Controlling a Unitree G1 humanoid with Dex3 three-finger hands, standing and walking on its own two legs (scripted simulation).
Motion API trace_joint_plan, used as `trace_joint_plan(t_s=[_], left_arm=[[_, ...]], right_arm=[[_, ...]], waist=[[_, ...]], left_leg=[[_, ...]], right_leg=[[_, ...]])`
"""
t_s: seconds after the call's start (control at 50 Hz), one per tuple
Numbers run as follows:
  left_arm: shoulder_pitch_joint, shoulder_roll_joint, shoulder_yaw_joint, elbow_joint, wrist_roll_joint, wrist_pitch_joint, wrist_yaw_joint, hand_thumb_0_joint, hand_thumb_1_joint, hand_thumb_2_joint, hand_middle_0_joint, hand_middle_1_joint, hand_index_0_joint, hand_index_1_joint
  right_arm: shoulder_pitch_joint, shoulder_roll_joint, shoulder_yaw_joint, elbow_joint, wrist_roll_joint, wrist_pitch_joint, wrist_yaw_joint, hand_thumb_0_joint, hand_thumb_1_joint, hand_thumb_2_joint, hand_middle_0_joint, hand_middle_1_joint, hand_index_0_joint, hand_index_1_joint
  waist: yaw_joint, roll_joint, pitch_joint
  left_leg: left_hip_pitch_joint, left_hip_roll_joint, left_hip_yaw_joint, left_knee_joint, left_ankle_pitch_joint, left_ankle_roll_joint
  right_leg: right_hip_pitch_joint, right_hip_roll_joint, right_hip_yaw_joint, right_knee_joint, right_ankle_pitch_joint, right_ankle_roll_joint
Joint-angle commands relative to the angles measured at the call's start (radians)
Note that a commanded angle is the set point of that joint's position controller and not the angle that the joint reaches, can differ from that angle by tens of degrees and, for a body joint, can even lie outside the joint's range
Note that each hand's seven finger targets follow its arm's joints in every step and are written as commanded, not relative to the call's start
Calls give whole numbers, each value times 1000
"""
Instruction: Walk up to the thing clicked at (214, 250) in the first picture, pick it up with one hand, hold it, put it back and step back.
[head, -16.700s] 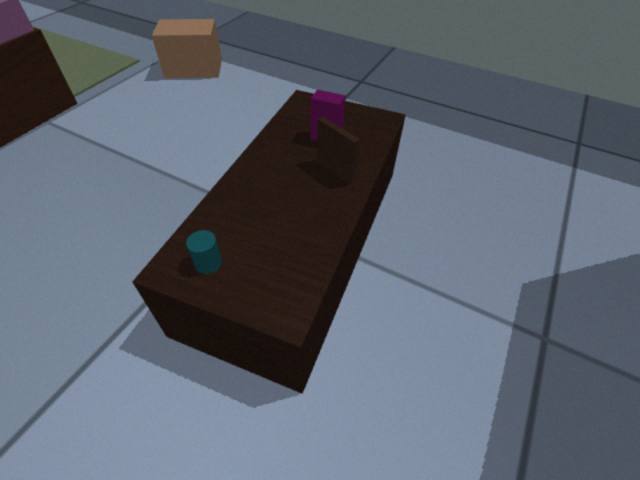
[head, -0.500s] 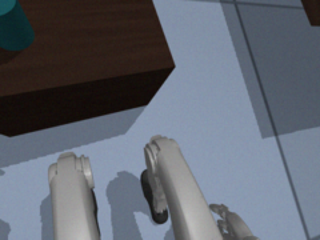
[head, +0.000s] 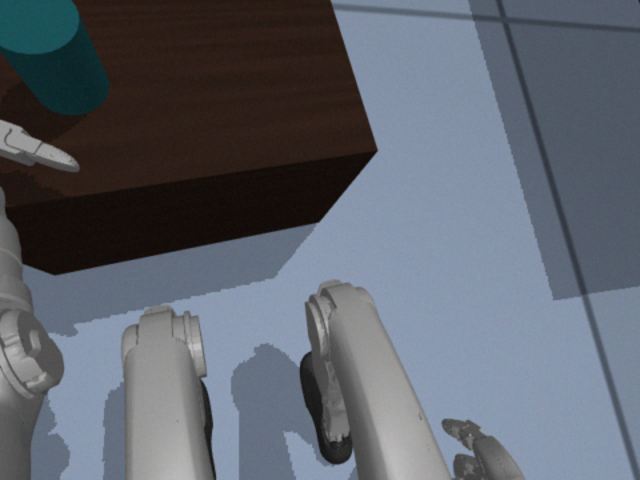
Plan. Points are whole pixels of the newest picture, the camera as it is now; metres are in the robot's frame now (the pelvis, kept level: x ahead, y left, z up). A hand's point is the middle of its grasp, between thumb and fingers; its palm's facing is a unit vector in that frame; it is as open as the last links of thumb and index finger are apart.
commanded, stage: close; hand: left
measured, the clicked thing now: (54, 55) +0.58 +0.22 -0.01
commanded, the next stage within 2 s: settle in 0.76 s
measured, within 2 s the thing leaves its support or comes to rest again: leaves its support in 1.22 s
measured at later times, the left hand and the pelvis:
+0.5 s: hand (24, 78) +0.54 +0.24 +0.01, palm faces +0.18 -0.98 +0.00, open 12.7 cm; pelvis +0.00 +0.00 +0.00, yaw +0 degrees
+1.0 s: hand (33, 73) +0.54 +0.23 +0.01, palm faces +0.18 -0.98 -0.01, open 10.9 cm; pelvis +0.00 +0.00 +0.00, yaw +1 degrees
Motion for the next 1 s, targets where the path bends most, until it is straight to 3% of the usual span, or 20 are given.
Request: trace_joint_plan(t_s=[0.0, 0.06, 0.08, 0.12, 0.18, 0.2, 0.24, 0.36, 0.4, 0.44, 0.52, 0.56, 0.58, 0.64, 0.68, 0.7, 0.76, 0.84, 0.86, 0.98], left_arm=[[-388, 236, 8, -254, 14, -91, 32, 0, -574, 8, -154, -130, -181, -98], [-408, 212, -13, -265, 26, -99, 45, 0, -611, 0, -124, -96, -141, -74], [-422, 219, -8, -284, 24, -99, 50, 0, -583, 15, -171, -97, -171, -91], [-438, 229, -9, -291, 26, -101, 57, 0, -459, 98, -331, -245, -331, -230], [-429, 177, -48, -232, 22, -92, 54, 0, -412, 190, -449, -354, -459, -339], [-422, 200, -30, -229, 19, -93, 57, 0, -399, 198, -469, -366, -479, -350], [-422, 204, -36, -213, 15, -88, 53, 0, -340, 218, -527, -402, -538, -383], [-394, 183, -38, -158, 8, -77, 53, 0, -249, 344, -692, -560, -707, -538], [-401, 224, -14, -184, 15, -79, 59, 0, -205, 408, -765, -639, -782, -614], [-400, 170, -57, -158, 23, -79, 57, 0, -143, 459, -840, -700, -855, -677], [-389, 159, -77, -157, 35, -79, 60, 0, -71, 576, -950, -818, -965, -796], [-418, 154, -86, -215, 33, -81, 62, 0, -39, 603, -988, -854, -1004, -832], [-408, 132, -98, -195, 33, -75, 62, 0, -14, 634, -1017, -897, -1036, -871], [-415, 131, -104, -218, 32, -67, 72, 0, 50, 677, -1067, -944, -1089, -916], [-401, 151, -76, -205, 29, -62, 85, 0, 8, 788, -1143, -1052, -1162, -1032], [-410, 146, -78, -196, 27, -65, 86, 0, -7, 810, -1165, -1085, -1188, -1063], [-402, 134, -76, -174, 20, -80, 91, 0, 13, 893, -1242, -1174, -1263, -1155], [-370, 140, -70, -144, 28, -98, 86, 0, 23, 1027, -1358, -1326, -1382, -1309], [-384, 146, -66, -165, 27, -103, 86, 0, 39, 1107, -1303, -1390, -1332, -1375], [-415, 163, -74, -213, 60, -89, 104, 0, -25, 1212, -1365, -1486, -1388, -1482]], right_arm=[[184, -205, -85, -14, -9, 2, -11, 0, -920, -900, 201, 300, 200, 300], [180, -201, -90, -7, -18, 7, -6, 0, -923, -902, 201, 300, 200, 300], [179, -204, -95, -17, -18, 4, -7, 0, -910, -902, 201, 300, 200, 300], [178, -205, -97, -11, -19, 7, -9, 0, -905, -898, 201, 300, 200, 300], [180, -202, -89, 3, -19, 9, -10, 0, -911, -899, 201, 300, 200, 300], [177, -206, -92, 1, -16, 10, -11, 0, -908, -897, 201, 300, 200, 300], [172, -207, -89, -2, -15, 9, -14, 0, -912, -897, 201, 300, 200, 300], [162, -204, -86, -19, -9, 12, -14, 0, -911, -895, 200, 300, 199, 300], [156, -208, -91, -27, -5, 13, -15, 0, -914, -895, 200, 300, 200, 300], [164, -195, -90, -23, -9, 13, -14, 0, -919, -896, 200, 300, 199, 299], [159, -208, -99, -22, -4, 12, -14, 0, -918, -896, 200, 299, 199, 299], [174, -213, -106, -18, -4, 15, -15, 0, -915, -895, 200, 299, 199, 299], [182, -214, -108, -15, -4, 16, -16, 0, -914, -895, 200, 300, 199, 300], [182, -212, -112, -8, 1, 16, -19, 0, -914, -894, 200, 300, 199, 300], [186, -213, -113, -2, 5, 17, -19, 0, -915, -897, 200, 300, 199, 300], [192, -212, -110, -2, 6, 18, -20, 0, -915, -896, 200, 300, 199, 300], [182, -205, -102, 4, 5, 15, -19, 0, -921, -898, 200, 300, 199, 300], [176, -204, -101, 5, -4, 14, -12, 0, -929, -901, 200, 300, 199, 300], [179, -204, -101, 3, -5, 13, -11, 0, -920, -902, 201, 300, 200, 300], [186, -206, -116, -6, -8, 24, -7, 0, -928, -906, 201, 300, 200, 300]], waist=[[10, 243, -694], [11, 273, -726], [11, 258, -751], [9, 261, -747], [-15, 251, -700], [-5, 228, -685], [-8, 200, -682], [-3, 162, -647], [12, 169, -660], [-7, 154, -658], [1, 218, -640], [4, 257, -685], [-8, 255, -690], [0, 268, -683], [5, 242, -666], [-10, 236, -642], [-12, 209, -615], [-4, 193, -651], [0, 196, -663], [16, 243, -741]], left_leg=[[501, 11, 56, -218, 253, 42], [531, 9, 66, -220, 249, 40], [523, 7, 70, -215, 245, 42], [508, 6, 74, -217, 219, 43], [491, 6, 68, -214, 215, 43], [470, 5, 69, -215, 198, 45], [445, 4, 69, -206, 194, 49], [401, 3, 73, -210, 157, 54], [408, 4, 71, -219, 143, 54], [394, 4, 72, -218, 126, 55], [476, 9, 56, -265, 118, 42], [539, 11, 48, -275, 154, 35], [547, 9, 46, -270, 175, 35], [568, 10, 45, -284, 186, 34], [548, 10, 44, -282, 186, 37], [523, 9, 44, -281, 171, 39], [500, 8, 42, -267, 178, 42], [496, 6, 53, -244, 222, 46], [494, 5, 60, -237, 227, 49], [559, 6, 70, -262, 234, 44]], right_leg=[[359, 0, -31, -208, 279, -57], [364, 1, -26, -212, 275, -58], [387, 2, -20, -224, 279, -55], [391, 1, -14, -228, 263, -55], [370, 1, -22, -225, 261, -55], [375, 0, -19, -231, 247, -54], [393, -1, -11, -238, 251, -50], [398, 3, -9, -253, 219, -47], [395, 3, -12, -249, 205, -48], [406, 6, -5, -265, 191, -45], [323, 4, -29, -245, 167, -59], [320, 4, -33, -237, 197, -64], [326, 2, -34, -237, 217, -63], [313, -3, -29, -241, 222, -64], [322, -4, -28, -246, 221, -61], [318, -4, -29, -249, 213, -60], [306, -5, -28, -244, 215, -58], [352, -1, -25, -235, 255, -54], [364, -2, -20, -239, 264, -52], [390, -1, -13, -255, 264, -56]])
